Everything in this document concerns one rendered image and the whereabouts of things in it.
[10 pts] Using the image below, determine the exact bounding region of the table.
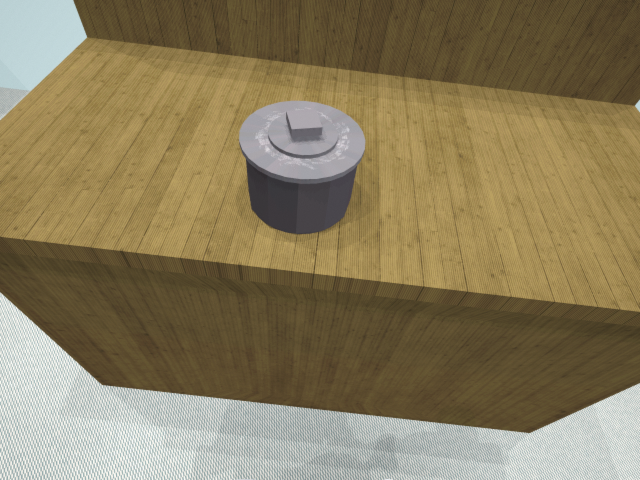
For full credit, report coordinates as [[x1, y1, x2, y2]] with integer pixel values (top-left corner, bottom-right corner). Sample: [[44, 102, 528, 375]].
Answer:
[[0, 0, 640, 433]]

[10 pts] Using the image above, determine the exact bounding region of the pot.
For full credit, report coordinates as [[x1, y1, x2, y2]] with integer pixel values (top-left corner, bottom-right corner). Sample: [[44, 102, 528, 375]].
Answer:
[[246, 160, 357, 234]]

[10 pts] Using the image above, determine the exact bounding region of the knob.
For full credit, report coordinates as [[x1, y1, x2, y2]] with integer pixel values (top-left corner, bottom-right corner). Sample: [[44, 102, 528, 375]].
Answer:
[[286, 109, 323, 137]]

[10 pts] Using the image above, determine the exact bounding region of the lid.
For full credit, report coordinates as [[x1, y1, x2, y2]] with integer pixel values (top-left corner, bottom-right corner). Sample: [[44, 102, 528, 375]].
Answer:
[[239, 101, 365, 184]]

